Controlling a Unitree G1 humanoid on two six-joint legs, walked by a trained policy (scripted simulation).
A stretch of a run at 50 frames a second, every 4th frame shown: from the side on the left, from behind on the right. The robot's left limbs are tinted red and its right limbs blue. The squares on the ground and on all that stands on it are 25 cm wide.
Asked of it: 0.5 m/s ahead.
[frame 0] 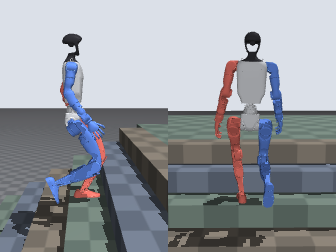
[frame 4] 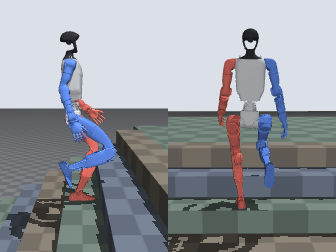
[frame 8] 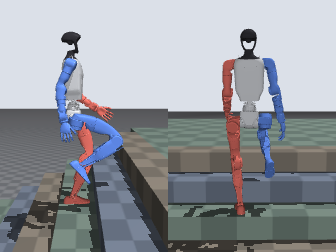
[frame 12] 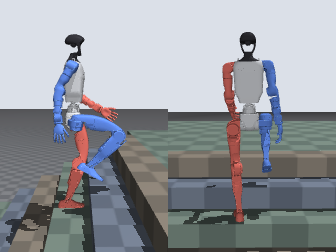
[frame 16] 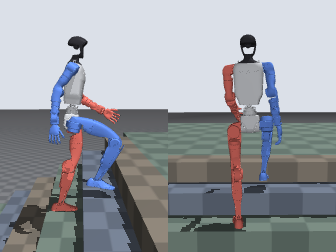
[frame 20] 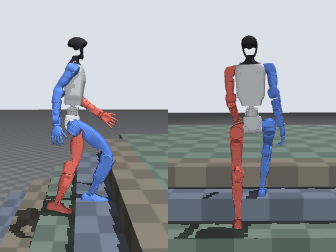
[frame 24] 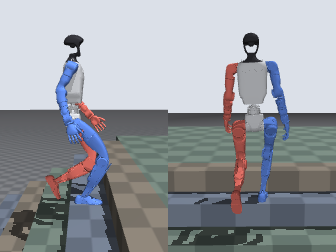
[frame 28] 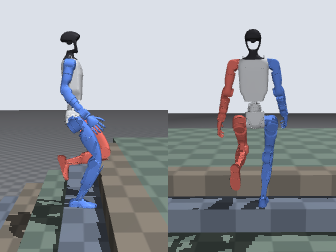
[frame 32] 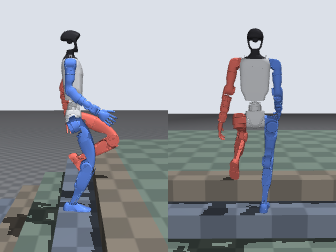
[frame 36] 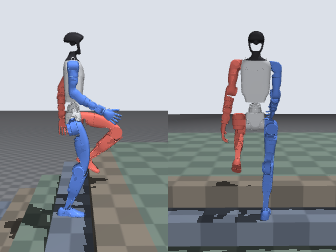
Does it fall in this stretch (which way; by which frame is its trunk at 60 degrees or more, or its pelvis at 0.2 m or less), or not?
no
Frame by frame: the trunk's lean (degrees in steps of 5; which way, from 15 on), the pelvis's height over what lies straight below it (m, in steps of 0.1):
0: 0, 0.7
4: 5, 0.7
8: 5, 0.8
12: 0, 0.8
16: 5, 0.8
20: 5, 0.8
24: 0, 0.7
28: 5, 0.7
32: 5, 0.8
36: 0, 0.8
